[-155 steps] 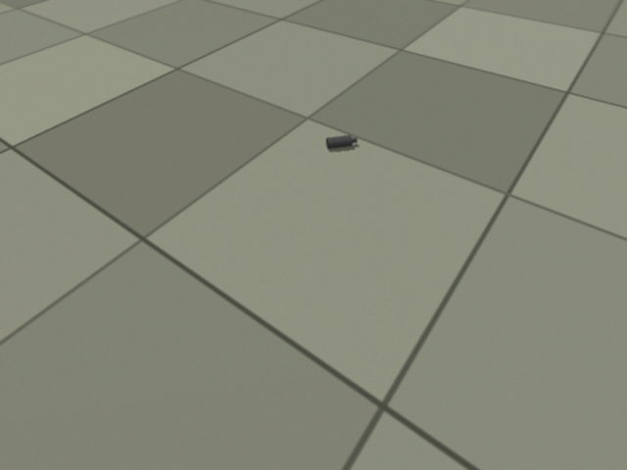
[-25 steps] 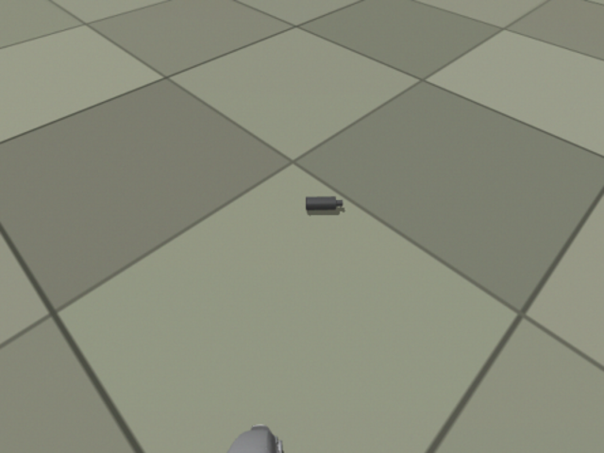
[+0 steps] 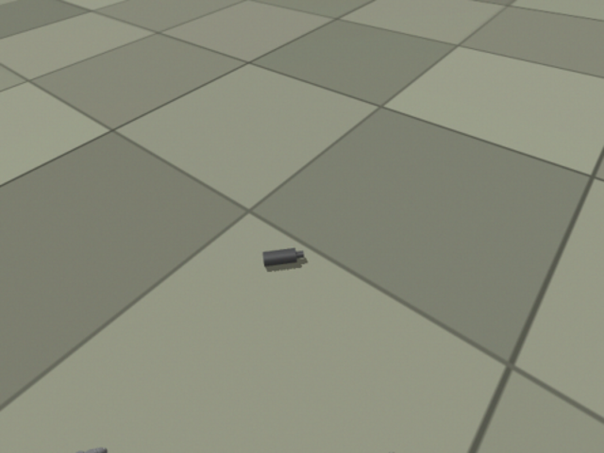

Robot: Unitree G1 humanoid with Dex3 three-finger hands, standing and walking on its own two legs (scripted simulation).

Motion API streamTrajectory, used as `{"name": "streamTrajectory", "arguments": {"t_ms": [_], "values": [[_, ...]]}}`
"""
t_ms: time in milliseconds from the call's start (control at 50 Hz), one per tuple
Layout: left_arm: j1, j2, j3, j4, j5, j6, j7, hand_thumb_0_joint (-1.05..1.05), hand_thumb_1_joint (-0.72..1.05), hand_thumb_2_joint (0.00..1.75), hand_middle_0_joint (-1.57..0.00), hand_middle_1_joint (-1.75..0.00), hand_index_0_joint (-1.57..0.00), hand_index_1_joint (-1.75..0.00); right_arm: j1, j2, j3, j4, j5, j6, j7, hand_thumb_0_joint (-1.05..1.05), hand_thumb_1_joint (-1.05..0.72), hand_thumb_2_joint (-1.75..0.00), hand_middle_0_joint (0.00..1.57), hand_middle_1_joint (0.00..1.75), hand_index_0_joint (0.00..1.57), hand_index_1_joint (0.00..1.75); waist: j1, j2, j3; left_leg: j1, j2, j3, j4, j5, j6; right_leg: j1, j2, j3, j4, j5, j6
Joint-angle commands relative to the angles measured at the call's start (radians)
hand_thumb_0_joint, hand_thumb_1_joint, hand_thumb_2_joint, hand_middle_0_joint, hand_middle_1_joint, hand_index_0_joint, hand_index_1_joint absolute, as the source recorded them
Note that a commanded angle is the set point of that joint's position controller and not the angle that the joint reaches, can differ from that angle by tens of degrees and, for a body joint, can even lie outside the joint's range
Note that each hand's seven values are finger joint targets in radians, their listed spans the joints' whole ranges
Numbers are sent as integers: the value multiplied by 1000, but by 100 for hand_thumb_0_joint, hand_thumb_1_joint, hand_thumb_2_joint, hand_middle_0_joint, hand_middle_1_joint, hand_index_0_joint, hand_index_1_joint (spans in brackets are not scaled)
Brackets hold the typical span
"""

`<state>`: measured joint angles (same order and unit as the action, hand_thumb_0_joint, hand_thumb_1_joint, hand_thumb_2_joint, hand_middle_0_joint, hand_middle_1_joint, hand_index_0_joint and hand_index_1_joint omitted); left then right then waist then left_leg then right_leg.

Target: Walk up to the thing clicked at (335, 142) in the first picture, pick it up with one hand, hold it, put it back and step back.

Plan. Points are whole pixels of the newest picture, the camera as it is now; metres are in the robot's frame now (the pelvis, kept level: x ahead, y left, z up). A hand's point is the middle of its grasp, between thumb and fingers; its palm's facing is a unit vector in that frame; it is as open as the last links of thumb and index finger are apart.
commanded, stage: walk up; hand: left
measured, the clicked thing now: (283, 256) +1.00 +0.13 -0.72
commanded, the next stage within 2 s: none
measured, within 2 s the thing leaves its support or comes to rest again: neither
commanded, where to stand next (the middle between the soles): +0.62 -0.18 m, yaw +5 degrees
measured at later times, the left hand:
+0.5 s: hand (191, 422) +0.22 +0.21 -0.15, palm faces -0.01 -0.95 -0.30, open 7.4 cm
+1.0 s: hand (266, 300) +0.41 +0.10 -0.10, palm faces +0.04 -0.92 -0.39, open 7.4 cm
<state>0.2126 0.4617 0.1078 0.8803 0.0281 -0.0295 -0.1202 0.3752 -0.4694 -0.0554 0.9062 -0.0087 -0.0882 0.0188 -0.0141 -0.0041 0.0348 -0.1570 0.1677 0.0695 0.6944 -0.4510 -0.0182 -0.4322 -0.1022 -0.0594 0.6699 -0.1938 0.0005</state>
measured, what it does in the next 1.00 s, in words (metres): walks ahead: left foot, then right foot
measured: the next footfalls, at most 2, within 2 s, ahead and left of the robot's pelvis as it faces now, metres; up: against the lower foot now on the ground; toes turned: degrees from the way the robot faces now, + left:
left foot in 0.38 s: +0.30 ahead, +0.06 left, +0.00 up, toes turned +8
right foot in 0.80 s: +0.44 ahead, -0.29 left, +0.00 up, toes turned -4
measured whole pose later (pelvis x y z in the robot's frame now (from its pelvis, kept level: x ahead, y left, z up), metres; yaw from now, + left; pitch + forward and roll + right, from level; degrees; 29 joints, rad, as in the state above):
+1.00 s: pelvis +0.36 -0.18 +0.02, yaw +2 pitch -2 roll +1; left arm 0.29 0.39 0.06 0.85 0.01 -0.05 -0.07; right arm 0.31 -0.45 -0.05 0.92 0.00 -0.06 0.03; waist 0.03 0.05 0.06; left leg -0.50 0.06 0.01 1.03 -0.33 0.03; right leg -0.28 -0.04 -0.10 0.58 -0.26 -0.04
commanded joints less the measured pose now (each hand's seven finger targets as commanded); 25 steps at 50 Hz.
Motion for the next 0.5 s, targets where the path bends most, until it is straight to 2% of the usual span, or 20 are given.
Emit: {"name": "streamTrajectory", "arguments": {"t_ms": [0,20,40,60,100,120,160,200,260,280,300,320,340,360,380,400,420,440,460,480], "values": [[199,349,87,-43,-20,-34,48,0,90,90,-20,-30,-20,-30,-114,-196,-48,-117,3,-17,-38,0,-90,-90,20,30,20,30,153,-272,-19,-603,-112,-79,570,-80,56,400,-332,669,-457,-400,-236],[136,308,76,-64,-31,-29,53,0,90,90,-20,-30,-20,-30,-92,-208,-48,-87,21,-15,-35,0,-90,-90,20,30,20,30,114,-168,-6,-562,-81,-134,553,11,64,342,-283,535,-443,-382,-226],[83,271,62,-72,-29,-30,60,0,90,90,-20,-30,-20,-30,-56,-198,-47,-57,28,-15,-27,0,-90,-90,20,30,20,30,77,-144,-5,-523,-65,-121,508,69,68,312,-217,418,-407,-321,-208],[50,244,53,-83,-22,-32,63,0,90,90,-20,-30,-20,-30,-28,-191,-46,-38,23,-14,-20,0,-90,-90,20,30,20,30,51,-186,12,-485,-39,-97,441,93,65,257,-184,330,-401,-289,-203],[40,211,41,-93,-18,-41,63,0,90,90,-20,-30,-20,-30,23,-178,-47,-13,10,-11,-6,0,-90,-90,20,30,20,30,34,-194,4,-416,-48,-62,355,142,50,222,-132,211,-398,-139,-205],[53,206,38,-101,-16,-43,62,0,90,90,-20,-30,-20,-30,7,-167,-46,-17,6,-10,0,0,-90,-90,20,30,20,30,43,-191,10,-402,-54,-42,289,138,42,213,-131,187,-396,-103,-216],[72,207,41,-110,-14,-45,62,0,90,90,-20,-30,-20,-30,-42,-156,-45,-39,0,-9,7,0,-90,-90,20,30,20,30,58,-165,33,-413,-54,-32,177,135,30,216,-144,169,-411,-116,-234],[84,211,39,-125,-10,-43,59,0,90,90,-20,-30,-20,-30,-81,-151,-48,-57,-3,-9,9,0,-90,-90,20,30,20,30,72,-147,33,-400,-53,-24,95,178,25,226,-168,177,-418,-157,-238],[92,207,33,-142,-10,-37,56,0,90,90,-20,-30,-20,-30,-110,-142,-48,-76,0,-17,10,0,-90,-90,20,30,20,30,76,-109,22,-331,-77,1,-6,230,32,245,-156,145,-380,-102,-216],[83,207,31,-147,-8,-34,55,0,90,90,-20,-30,-20,-30,-103,-137,-47,-80,0,-22,9,0,-90,-90,20,30,20,30,65,-102,16,-285,-89,11,-35,240,38,231,-159,133,-358,-69,-215],[80,208,29,-150,-8,-29,54,0,90,90,-20,-30,-20,-30,-91,-131,-47,-80,3,-27,8,0,-90,-90,20,30,20,30,52,-84,11,-211,-110,28,-90,264,45,212,-142,110,-306,-12,-203],[60,209,25,-152,-10,-25,55,0,90,90,-20,-30,-20,-30,-41,-127,-53,-66,2,-32,2,0,-90,-90,20,30,20,30,15,-66,0,-103,-126,47,-133,313,52,155,-132,79,-234,3,-191],[67,178,10,-162,-10,-24,56,0,90,90,-20,-30,-20,-30,34,-160,-66,-43,1,-37,-8,0,-90,-90,20,30,20,30,-28,14,-46,72,-157,39,-155,289,72,85,-94,40,-90,138,-165],[101,129,-4,-167,-15,-25,58,0,90,90,-20,-30,-20,-30,133,-215,-84,-30,-6,-44,-22,0,-90,-90,20,30,20,30,-78,143,-116,248,-62,-113,-237,173,123,-17,-16,-24,181,155,-116],[136,61,-16,-180,-17,-24,57,0,90,90,-20,-30,-20,-30,191,-314,-109,-50,-20,-46,-37,0,-90,-90,20,30,20,30,-73,321,-164,394,225,-584,-322,114,209,-257,110,-25,420,-283,-51],[126,191,17,-161,-13,-7,70,0,90,90,-20,-30,-20,-30,158,-340,-119,-74,16,-40,-41,0,-90,-90,20,30,20,30,-81,139,-160,317,327,-790,-408,-22,316,-295,95,105,521,-370,-49],[95,223,17,-147,-12,-2,75,0,90,90,-20,-30,-20,-30,114,-309,-113,-79,26,-36,-42,0,-90,-90,20,30,20,30,-62,42,-75,227,306,-689,-408,30,312,-306,57,162,581,-299,-41],[90,205,15,-140,-15,-2,74,0,90,90,-20,-30,-20,-30,64,-277,-97,-94,23,-36,-45,0,-90,-90,20,30,20,30,-41,39,-25,165,259,-565,-403,130,293,-304,34,178,586,-243,-38],[107,189,15,-126,-20,-1,73,0,90,90,-20,-30,-20,-30,33,-246,-82,-102,17,-38,-47,0,-90,-90,20,30,20,30,-15,41,4,95,213,-446,-392,222,261,-266,12,183,545,-208,-29],[130,182,17,-108,-18,1,69,0,90,90,-20,-30,-20,-30,12,-226,-72,-102,19,-42,-45,0,-90,-90,20,30,20,30,4,75,22,30,175,-338,-380,310,237,-222,-8,168,497,-188,-25]]}}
